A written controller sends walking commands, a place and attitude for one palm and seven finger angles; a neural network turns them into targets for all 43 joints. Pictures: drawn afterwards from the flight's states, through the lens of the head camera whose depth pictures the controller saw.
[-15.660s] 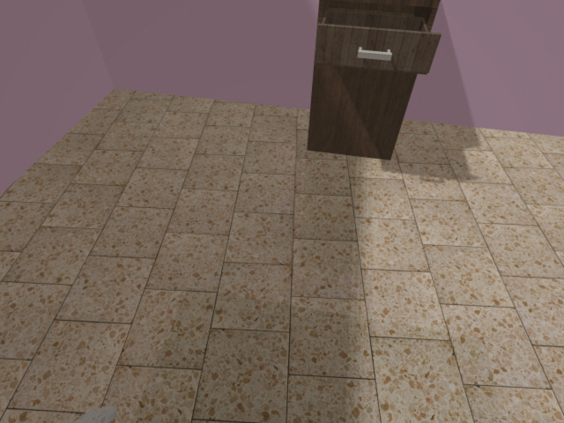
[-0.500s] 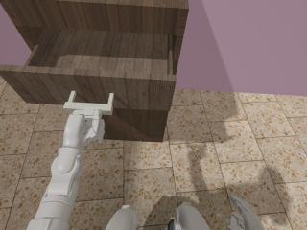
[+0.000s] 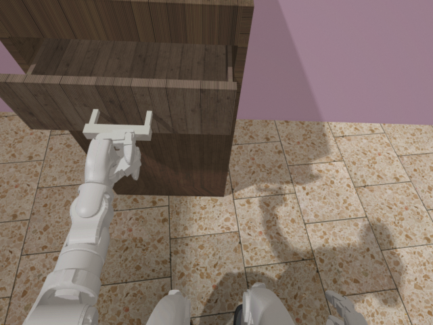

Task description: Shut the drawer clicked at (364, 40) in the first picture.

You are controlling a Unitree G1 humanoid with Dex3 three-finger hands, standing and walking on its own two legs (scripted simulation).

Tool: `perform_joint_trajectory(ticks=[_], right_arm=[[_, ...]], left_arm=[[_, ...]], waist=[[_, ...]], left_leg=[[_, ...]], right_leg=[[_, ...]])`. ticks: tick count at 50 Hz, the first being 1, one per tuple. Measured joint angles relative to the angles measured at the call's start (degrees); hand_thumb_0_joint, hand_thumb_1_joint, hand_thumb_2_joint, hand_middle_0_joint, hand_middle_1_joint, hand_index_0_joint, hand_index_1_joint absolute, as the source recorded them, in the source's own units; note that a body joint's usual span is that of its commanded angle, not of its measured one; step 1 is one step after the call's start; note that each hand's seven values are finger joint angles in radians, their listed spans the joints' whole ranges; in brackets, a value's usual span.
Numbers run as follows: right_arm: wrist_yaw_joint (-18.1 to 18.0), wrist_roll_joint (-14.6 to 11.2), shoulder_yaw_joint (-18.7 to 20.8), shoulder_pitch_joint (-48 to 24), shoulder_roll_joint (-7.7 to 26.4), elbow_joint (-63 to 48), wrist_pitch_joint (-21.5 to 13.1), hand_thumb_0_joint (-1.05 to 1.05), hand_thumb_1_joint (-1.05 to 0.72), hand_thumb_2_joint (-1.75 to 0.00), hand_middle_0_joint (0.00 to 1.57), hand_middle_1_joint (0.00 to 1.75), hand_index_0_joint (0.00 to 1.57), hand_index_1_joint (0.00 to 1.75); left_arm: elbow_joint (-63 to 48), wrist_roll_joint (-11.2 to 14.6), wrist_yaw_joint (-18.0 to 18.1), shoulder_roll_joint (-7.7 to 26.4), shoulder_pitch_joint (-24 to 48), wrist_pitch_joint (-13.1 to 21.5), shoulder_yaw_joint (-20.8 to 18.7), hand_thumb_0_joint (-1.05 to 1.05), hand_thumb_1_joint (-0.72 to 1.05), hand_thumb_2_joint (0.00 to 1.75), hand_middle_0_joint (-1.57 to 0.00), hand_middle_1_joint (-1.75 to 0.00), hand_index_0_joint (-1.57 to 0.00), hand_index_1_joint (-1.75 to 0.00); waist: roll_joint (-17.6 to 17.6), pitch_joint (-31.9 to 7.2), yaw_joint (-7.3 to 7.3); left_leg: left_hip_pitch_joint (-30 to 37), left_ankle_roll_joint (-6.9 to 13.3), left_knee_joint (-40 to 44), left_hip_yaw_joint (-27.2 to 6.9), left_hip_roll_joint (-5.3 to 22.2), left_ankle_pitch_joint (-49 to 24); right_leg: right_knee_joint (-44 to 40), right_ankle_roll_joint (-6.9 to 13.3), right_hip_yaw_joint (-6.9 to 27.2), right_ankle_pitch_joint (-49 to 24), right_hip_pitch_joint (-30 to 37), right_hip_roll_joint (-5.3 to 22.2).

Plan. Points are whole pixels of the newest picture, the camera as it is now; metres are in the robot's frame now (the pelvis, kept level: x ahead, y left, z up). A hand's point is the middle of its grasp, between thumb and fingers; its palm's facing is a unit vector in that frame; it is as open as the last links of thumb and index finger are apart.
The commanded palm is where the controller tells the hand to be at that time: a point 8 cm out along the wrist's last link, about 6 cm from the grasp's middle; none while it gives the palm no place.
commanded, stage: push the drawer shut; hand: left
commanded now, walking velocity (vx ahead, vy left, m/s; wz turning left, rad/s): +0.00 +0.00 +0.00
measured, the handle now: (120, 123) +0.48 +0.19 +0.04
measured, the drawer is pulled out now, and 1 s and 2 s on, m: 0.12 0.00 0.00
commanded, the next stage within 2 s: pull the fist back off the drawer in 1.20 s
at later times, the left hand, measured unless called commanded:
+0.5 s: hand (140, 138) +0.45 +0.15 +0.04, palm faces -0.02 -1.00 -0.06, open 2.9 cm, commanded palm +0.45 +0.20 +0.04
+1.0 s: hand (142, 108) +0.52 +0.16 +0.04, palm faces -0.04 -1.00 -0.04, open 2.9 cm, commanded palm +0.51 +0.20 +0.04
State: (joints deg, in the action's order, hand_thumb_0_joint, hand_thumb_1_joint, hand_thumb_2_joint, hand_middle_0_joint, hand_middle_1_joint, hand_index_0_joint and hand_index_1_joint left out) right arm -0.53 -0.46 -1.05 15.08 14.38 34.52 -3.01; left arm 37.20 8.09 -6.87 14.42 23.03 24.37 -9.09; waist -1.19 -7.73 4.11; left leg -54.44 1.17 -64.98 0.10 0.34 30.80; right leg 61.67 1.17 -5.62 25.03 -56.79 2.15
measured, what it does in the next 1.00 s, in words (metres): stands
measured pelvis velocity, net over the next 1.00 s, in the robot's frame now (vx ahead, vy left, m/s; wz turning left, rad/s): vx -0.01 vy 0.01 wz -0.04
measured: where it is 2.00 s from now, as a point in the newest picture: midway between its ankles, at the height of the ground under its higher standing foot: outside the picture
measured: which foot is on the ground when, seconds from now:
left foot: down 0.00-1.00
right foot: down 0.00-1.00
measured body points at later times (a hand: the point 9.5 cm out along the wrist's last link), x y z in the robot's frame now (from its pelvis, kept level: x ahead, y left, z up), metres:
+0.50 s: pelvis -0.02 +0.00 -0.01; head +0.11 +0.01 +0.42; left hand +0.44 +0.20 +0.04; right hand +0.04 -0.27 -0.12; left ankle +0.00 +0.10 -0.65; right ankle +0.04 -0.11 -0.65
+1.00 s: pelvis -0.01 +0.01 -0.02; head +0.15 +0.03 +0.40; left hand +0.52 +0.21 +0.04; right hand -0.02 -0.25 -0.12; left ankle +0.00 +0.10 -0.65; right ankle +0.04 -0.11 -0.65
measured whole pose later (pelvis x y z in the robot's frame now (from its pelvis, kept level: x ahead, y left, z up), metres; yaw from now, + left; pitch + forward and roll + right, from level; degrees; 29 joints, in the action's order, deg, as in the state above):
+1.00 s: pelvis -0.01 +0.01 -0.02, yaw -2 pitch +27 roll -3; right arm 0.9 2.5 -3.1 21.4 15.2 35.8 1.5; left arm 68.1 2.3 -9.8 27.9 54.2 27.3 -21.1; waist -1.7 -6.8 12.1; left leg -65.0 2.1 -69.2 0.2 1.7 30.7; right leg 63.0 0.6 -5.4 23.0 -66.5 0.8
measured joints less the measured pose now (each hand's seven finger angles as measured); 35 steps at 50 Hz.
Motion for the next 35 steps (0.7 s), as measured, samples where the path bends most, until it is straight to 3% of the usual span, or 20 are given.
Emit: perform_joint_trajectory(ticks=[20,35], right_arm=[[0.0,0.7,-0.6,1.6,0.3,2.2,0.9,0.0,-0.9,-0.9,0.21,0.3,0.2,0.3],[0.3,1.8,-1.5,3.3,1.1,2.3,2.0,0.0,-0.9,-0.9,0.21,0.3,0.2,0.3]], left_arm=[[16.7,-1.5,-1.2,3.9,13.7,4.0,-4.6,-0.03,0.85,0.98,-1.41,-1.6,-1.41,-1.6],[27.7,-3.7,-2.1,9.7,25.8,4.5,-8.5,-0.04,0.81,0.97,-1.41,-1.6,-1.41,-1.6]], waist=[[0.3,0.8,2.38],[0.1,1.1,5.66]], left_leg=[[-3.0,-0.2,-1.1,-0.1,0.3,-1.1],[-8.6,0.2,-3.7,-0.3,0.7,-1.1]], right_leg=[[0.8,0.5,-0.1,-1.3,-2.9,-0.3],[2.2,0.3,-0.3,-2.0,-8.0,-0.6]])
